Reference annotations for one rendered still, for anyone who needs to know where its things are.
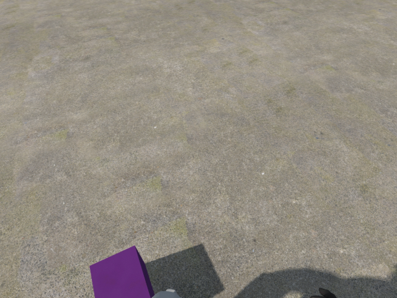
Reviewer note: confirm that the carton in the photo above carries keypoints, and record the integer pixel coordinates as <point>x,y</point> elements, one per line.
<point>123,275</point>

